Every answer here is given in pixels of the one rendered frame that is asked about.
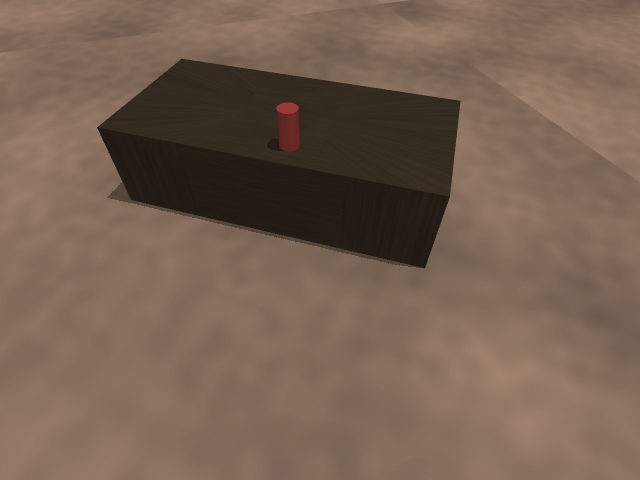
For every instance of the can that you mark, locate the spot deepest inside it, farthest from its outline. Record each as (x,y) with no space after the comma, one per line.
(288,126)

